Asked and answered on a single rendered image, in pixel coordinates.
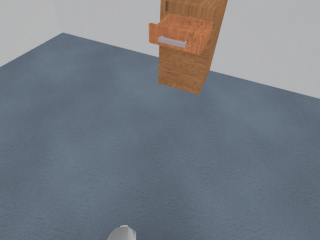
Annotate drawer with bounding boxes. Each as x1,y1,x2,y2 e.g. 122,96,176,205
149,13,213,55

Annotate handle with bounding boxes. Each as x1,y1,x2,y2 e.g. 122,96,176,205
158,35,187,48

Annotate robot left thigh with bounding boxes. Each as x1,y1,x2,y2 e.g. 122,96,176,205
107,226,136,240

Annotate cabinet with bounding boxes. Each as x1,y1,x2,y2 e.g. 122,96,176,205
158,0,228,95

